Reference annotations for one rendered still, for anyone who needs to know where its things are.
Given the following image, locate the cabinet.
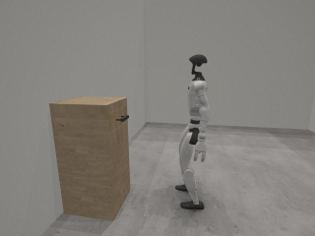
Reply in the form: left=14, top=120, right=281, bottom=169
left=49, top=96, right=131, bottom=221

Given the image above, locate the handle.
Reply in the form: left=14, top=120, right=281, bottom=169
left=116, top=115, right=129, bottom=122

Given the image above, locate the drawer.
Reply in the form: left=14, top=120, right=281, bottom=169
left=108, top=105, right=127, bottom=133

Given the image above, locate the left robot upper arm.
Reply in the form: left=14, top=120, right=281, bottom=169
left=193, top=81, right=210, bottom=114

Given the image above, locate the humanoid robot head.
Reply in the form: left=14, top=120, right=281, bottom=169
left=189, top=54, right=208, bottom=82

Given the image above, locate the humanoid robot torso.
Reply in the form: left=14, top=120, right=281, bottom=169
left=187, top=78, right=207, bottom=133

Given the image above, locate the robot left hand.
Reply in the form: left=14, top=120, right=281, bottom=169
left=193, top=141, right=207, bottom=162

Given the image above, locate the robot left forearm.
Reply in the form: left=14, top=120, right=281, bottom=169
left=197, top=107, right=210, bottom=142

